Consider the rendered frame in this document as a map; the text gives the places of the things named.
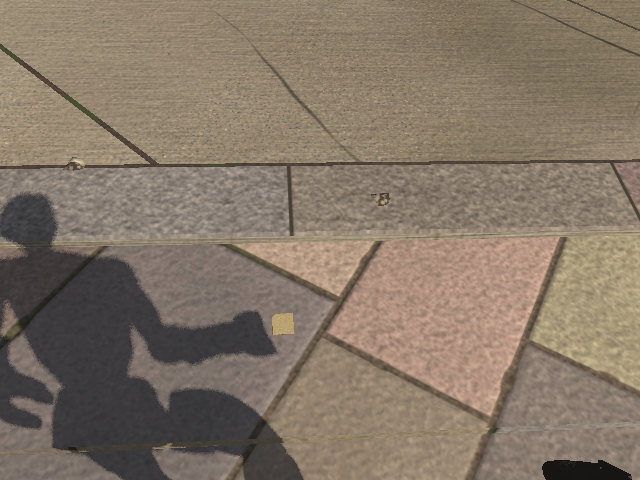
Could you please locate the right robot hand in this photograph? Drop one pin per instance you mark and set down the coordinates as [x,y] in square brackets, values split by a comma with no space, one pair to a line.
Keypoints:
[579,470]

